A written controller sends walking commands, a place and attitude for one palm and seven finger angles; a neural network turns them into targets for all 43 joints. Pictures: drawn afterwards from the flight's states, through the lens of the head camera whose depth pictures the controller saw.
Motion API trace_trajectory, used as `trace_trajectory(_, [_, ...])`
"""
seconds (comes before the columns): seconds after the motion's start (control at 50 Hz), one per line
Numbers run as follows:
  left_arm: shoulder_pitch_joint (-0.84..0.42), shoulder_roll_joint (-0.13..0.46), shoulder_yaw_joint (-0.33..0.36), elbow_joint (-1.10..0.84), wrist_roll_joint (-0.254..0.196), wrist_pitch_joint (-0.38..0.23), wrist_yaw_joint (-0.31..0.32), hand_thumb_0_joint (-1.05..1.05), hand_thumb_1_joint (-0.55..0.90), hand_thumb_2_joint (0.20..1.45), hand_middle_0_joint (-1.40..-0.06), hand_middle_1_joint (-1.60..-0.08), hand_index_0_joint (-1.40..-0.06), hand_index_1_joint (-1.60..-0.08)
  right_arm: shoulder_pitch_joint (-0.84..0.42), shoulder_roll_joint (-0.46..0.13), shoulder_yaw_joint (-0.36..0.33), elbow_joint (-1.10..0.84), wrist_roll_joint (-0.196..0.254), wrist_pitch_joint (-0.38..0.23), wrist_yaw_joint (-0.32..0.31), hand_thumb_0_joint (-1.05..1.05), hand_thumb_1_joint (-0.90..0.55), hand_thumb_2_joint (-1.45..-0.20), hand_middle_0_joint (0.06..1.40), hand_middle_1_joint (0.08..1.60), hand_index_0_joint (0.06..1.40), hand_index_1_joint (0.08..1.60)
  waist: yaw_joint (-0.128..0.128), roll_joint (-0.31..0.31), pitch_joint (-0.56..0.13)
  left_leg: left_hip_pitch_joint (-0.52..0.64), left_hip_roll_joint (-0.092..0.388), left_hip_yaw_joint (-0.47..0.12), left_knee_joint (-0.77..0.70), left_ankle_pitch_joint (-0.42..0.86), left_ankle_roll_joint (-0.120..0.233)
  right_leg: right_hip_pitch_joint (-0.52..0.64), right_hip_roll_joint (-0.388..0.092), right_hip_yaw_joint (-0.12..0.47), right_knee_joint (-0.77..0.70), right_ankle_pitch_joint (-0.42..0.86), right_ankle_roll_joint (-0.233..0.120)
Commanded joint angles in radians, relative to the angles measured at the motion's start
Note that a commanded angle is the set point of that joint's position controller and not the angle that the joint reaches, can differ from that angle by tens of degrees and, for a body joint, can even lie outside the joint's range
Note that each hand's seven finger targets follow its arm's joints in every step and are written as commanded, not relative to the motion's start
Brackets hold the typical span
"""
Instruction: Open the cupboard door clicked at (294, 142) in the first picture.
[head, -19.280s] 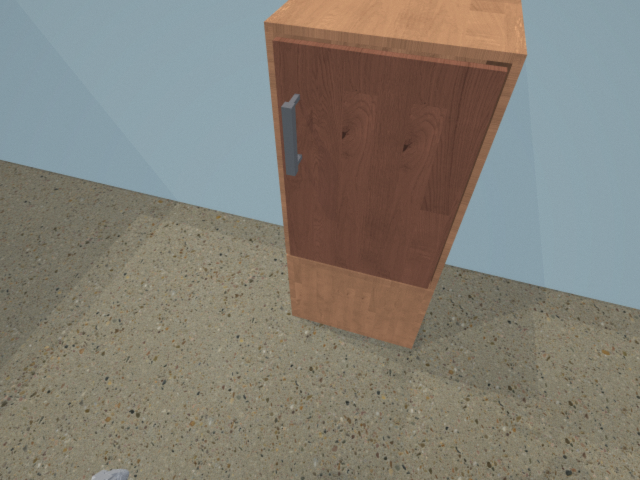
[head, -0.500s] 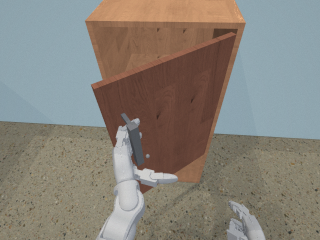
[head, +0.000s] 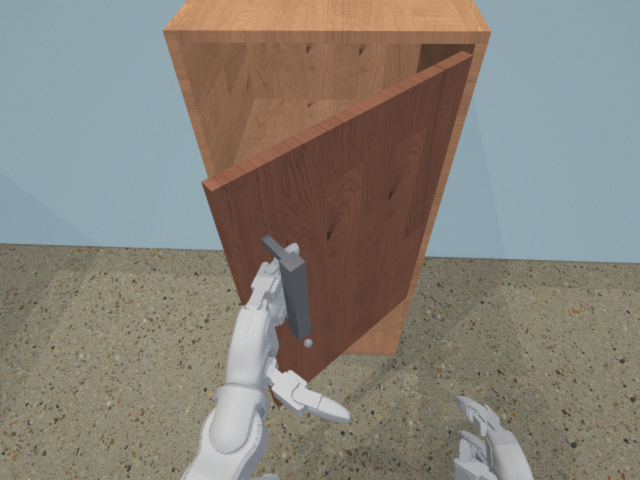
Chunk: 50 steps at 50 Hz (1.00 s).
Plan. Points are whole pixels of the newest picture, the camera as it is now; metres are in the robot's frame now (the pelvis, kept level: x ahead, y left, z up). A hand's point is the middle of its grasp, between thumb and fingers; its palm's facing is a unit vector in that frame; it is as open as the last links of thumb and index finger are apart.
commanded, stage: slide the hand sideways off the handle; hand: left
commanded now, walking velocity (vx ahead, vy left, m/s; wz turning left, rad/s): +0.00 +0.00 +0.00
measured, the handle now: (286, 290) +0.33 +0.06 +0.08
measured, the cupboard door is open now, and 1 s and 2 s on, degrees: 44 44 44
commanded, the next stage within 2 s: draw the hand back to the body in 0.74 s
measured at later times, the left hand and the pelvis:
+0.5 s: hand (267, 377) +0.22 +0.07 +0.08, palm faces -0.05 -1.00 -0.01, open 16.1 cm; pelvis +0.02 -0.02 -0.01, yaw +1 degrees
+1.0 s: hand (224, 397) +0.19 +0.11 +0.09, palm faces -0.05 -1.00 -0.05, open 16.3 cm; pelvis +0.01 -0.02 -0.01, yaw +1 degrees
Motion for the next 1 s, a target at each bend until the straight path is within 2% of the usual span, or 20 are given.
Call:
trace_trajectory(0.0, [-0.046,0.003,0.037,-0.280,0.006,-0.075,-0.006,0.000,-0.500,0.300,-0.150,-0.300,-0.150,-0.300,-0.104,-0.093,-0.039,-0.189,0.000,-0.050,-0.004,0.000,-0.900,-0.900,0.200,0.300,0.200,0.300,0.030,-0.095,-0.175,0.127,-0.017,-0.059,-0.133,0.102,0.007,0.040,0.027,0.016,-0.159,0.173,-0.009])
trace_trajectory(0.08, [-0.008,0.000,0.026,-0.338,0.001,-0.077,-0.021,0.000,-0.500,0.300,-0.150,-0.300,-0.150,-0.300,-0.101,-0.092,-0.037,-0.200,0.000,-0.051,-0.008,0.000,-0.900,-0.900,0.200,0.300,0.200,0.300,0.013,-0.081,-0.143,0.118,-0.018,-0.057,-0.121,0.083,0.006,0.011,0.027,0.019,-0.157,0.163,-0.003])
trace_trajectory(0.12, [0.024,0.021,0.041,-0.368,-0.004,-0.080,-0.028,0.000,-0.500,0.300,-0.150,-0.300,-0.150,-0.300,-0.096,-0.094,-0.040,-0.203,-0.001,-0.056,-0.011,0.000,-0.900,-0.900,0.200,0.300,0.200,0.300,0.011,-0.077,-0.156,0.119,-0.017,-0.057,-0.108,0.099,0.008,0.010,0.028,0.022,-0.150,0.185,-0.002])
trace_trajectory(0.16, [0.044,0.031,0.051,-0.377,-0.010,-0.081,-0.040,0.000,-0.500,0.300,-0.150,-0.300,-0.150,-0.300,-0.088,-0.096,-0.039,-0.203,-0.002,-0.058,-0.016,0.000,-0.900,-0.900,0.200,0.300,0.200,0.300,0.006,-0.098,-0.148,0.105,-0.020,-0.059,-0.101,0.095,0.008,0.007,0.028,0.022,-0.146,0.187,0.001])
trace_trajectory(0.2, [0.068,0.036,0.054,-0.395,-0.016,-0.083,-0.053,0.000,-0.500,0.300,-0.150,-0.300,-0.150,-0.300,-0.081,-0.097,-0.040,-0.205,-0.001,-0.063,-0.018,0.000,-0.900,-0.900,0.200,0.300,0.200,0.300,0.008,-0.088,-0.163,0.105,-0.021,-0.061,-0.093,0.117,0.010,0.016,0.028,0.024,-0.138,0.215,0.000])
trace_trajectory(0.26, [0.152,0.066,0.097,-0.427,-0.034,-0.088,-0.075,0.000,-0.500,0.300,-0.150,-0.300,-0.150,-0.300,-0.074,-0.096,-0.043,-0.212,-0.001,-0.066,-0.021,0.000,-0.900,-0.900,0.200,0.300,0.200,0.300,0.021,-0.086,-0.189,0.099,-0.024,-0.053,-0.081,0.145,0.008,0.038,0.027,0.028,-0.126,0.262,0.003])
trace_trajectory(0.34, [0.259,0.096,0.137,-0.460,-0.055,-0.092,-0.104,0.000,-0.500,0.300,-0.150,-0.300,-0.150,-0.300,-0.060,-0.097,-0.046,-0.222,0.002,-0.070,-0.022,0.000,-0.900,-0.900,0.200,0.300,0.200,0.300,0.027,-0.081,-0.193,0.085,-0.026,-0.046,-0.064,0.193,0.008,0.062,0.024,0.035,-0.111,0.351,0.008])
trace_trajectory(0.38, [0.290,0.111,0.150,-0.477,-0.068,-0.101,-0.123,0.000,-0.500,0.300,-0.150,-0.300,-0.150,-0.300,-0.054,-0.098,-0.046,-0.227,0.003,-0.074,-0.024,0.000,-0.900,-0.900,0.200,0.300,0.200,0.300,0.017,-0.102,-0.170,0.066,-0.028,-0.047,-0.053,0.181,0.008,0.054,0.021,0.042,-0.115,0.360,0.016])
trace_trajectory(0.42, [0.323,0.131,0.178,-0.501,-0.078,-0.115,-0.140,0.000,-0.500,0.300,-0.150,-0.300,-0.150,-0.300,-0.052,-0.099,-0.050,-0.227,0.003,-0.078,-0.026,0.000,-0.900,-0.900,0.200,0.300,0.200,0.300,0.021,-0.087,-0.190,0.063,-0.030,-0.046,-0.040,0.199,0.009,0.064,0.019,0.050,-0.105,0.395,0.018])
trace_trajectory(0.46, [0.373,0.121,0.170,-0.513,-0.093,-0.128,-0.165,0.000,-0.500,0.300,-0.150,-0.300,-0.150,-0.300,-0.046,-0.098,-0.052,-0.232,0.005,-0.084,-0.027,0.000,-0.900,-0.900,0.200,0.300,0.200,0.300,0.016,-0.094,-0.175,0.051,-0.030,-0.048,-0.031,0.198,0.008,0.056,0.016,0.052,-0.100,0.423,0.026])
trace_trajectory(0.5, [0.398,0.143,0.198,-0.512,-0.108,-0.136,-0.186,0.000,-0.500,0.300,-0.150,-0.300,-0.150,-0.300,-0.044,-0.101,-0.055,-0.227,0.007,-0.087,-0.032,0.000,-0.900,-0.900,0.200,0.300,0.200,0.300,0.011,-0.121,-0.168,0.022,-0.032,-0.051,-0.017,0.179,0.008,0.060,0.011,0.067,-0.108,0.422,0.033])
trace_trajectory(0.54, [0.396,0.154,0.206,-0.527,-0.116,-0.152,-0.210,0.000,-0.500,0.300,-0.150,-0.300,-0.150,-0.300,-0.046,-0.105,-0.058,-0.229,0.010,-0.092,-0.037,0.000,-0.900,-0.900,0.200,0.300,0.200,0.300,0.005,-0.089,-0.151,0.007,-0.035,-0.051,-0.004,0.155,0.007,0.030,0.008,0.076,-0.108,0.382,0.035])
trace_trajectory(0.6, [0.383,0.177,0.223,-0.540,-0.131,-0.168,-0.237,0.000,-0.500,0.300,-0.150,-0.300,-0.150,-0.300,-0.041,-0.111,-0.061,-0.228,0.012,-0.101,-0.045,0.000,-0.900,-0.900,0.200,0.300,0.200,0.300,-0.002,-0.087,-0.163,-0.007,-0.035,-0.053,0.016,0.135,0.009,0.016,0.005,0.094,-0.112,0.325,0.034])
trace_trajectory(0.64, [0.401,0.197,0.259,-0.530,-0.151,-0.173,-0.254,0.000,-0.500,0.300,-0.150,-0.300,-0.150,-0.300,-0.039,-0.109,-0.064,-0.225,0.015,-0.107,-0.050,0.000,-0.900,-0.900,0.200,0.300,0.200,0.300,0.004,-0.090,-0.168,-0.026,-0.035,-0.055,0.027,0.118,0.006,0.013,-0.001,0.107,-0.119,0.300,0.039])
trace_trajectory(0.74, [0.415,0.191,0.262,-0.531,-0.182,-0.174,-0.294,0.000,-0.500,0.300,-0.150,-0.300,-0.150,-0.300,-0.046,-0.110,-0.066,-0.225,0.025,-0.119,-0.061,0.000,-0.900,-0.900,0.200,0.300,0.200,0.300,0.007,-0.083,-0.173,-0.024,-0.036,-0.057,0.031,0.120,0.006,0.013,-0.006,0.111,-0.121,0.301,0.043])
trace_trajectory(0.82, [0.405,0.198,0.262,-0.517,-0.180,-0.161,-0.291,0.000,-0.500,0.300,-0.150,-0.300,-0.150,-0.300,-0.051,-0.113,-0.066,-0.229,0.026,-0.124,-0.066,0.000,-0.900,-0.900,0.200,0.300,0.200,0.300,0.007,-0.103,-0.146,-0.039,-0.034,-0.062,0.025,0.098,0.008,-0.008,-0.002,0.105,-0.127,0.235,0.040])
trace_trajectory(0.84, [0.390,0.226,0.286,-0.544,-0.176,-0.161,-0.284,0.000,-0.500,0.300,-0.150,-0.300,-0.150,-0.300,-0.052,-0.114,-0.067,-0.230,0.027,-0.124,-0.066,0.000,-0.900,-0.900,0.200,0.300,0.200,0.300,0.015,-0.080,-0.161,-0.028,-0.033,-0.060,0.020,0.095,0.008,-0.006,0.000,0.104,-0.128,0.210,0.034])
trace_trajectory(0.9, [0.398,0.253,0.320,-0.577,-0.177,-0.145,-0.266,0.000,-0.500,0.300,-0.150,-0.300,-0.150,-0.300,-0.060,-0.108,-0.063,-0.230,0.030,-0.127,-0.070,0.000,-0.900,-0.900,0.200,0.300,0.200,0.300,0.031,-0.053,-0.168,0.001,-0.031,-0.059,-0.003,0.101,0.012,0.013,0.010,0.091,-0.137,0.181,0.023])
trace_trajectory(0.96, [0.413,0.257,0.352,-0.570,-0.198,-0.118,-0.267,0.000,-0.500,0.300,-0.150,-0.300,-0.150,-0.300,-0.064,-0.105,-0.057,-0.226,0.038,-0.129,-0.075,0.000,-0.900,-0.900,0.200,0.300,0.200,0.300,0.034,-0.062,-0.151,0.018,-0.028,-0.058,-0.027,0.098,0.010,0.022,0.016,0.077,-0.153,0.180,0.024])
trace_trajectory(0.98, [0.406,0.244,0.339,-0.577,-0.204,-0.109,-0.272,0.000,-0.500,0.300,-0.150,-0.300,-0.150,-0.300,-0.069,-0.106,-0.053,-0.228,0.040,-0.132,-0.076,0.000,-0.900,-0.900,0.200,0.300,0.200,0.300,0.030,-0.064,-0.134,0.023,-0.029,-0.060,-0.035,0.095,0.011,0.021,0.017,0.075,-0.161,0.178,0.025])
